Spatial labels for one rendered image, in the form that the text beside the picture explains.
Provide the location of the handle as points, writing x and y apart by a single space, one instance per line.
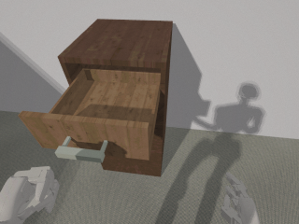
80 154

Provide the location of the left robot hand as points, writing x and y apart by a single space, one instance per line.
36 185

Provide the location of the right robot hand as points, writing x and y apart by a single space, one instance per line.
242 203

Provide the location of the drawer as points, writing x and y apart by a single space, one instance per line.
119 107

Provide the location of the cabinet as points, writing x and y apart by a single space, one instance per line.
131 46

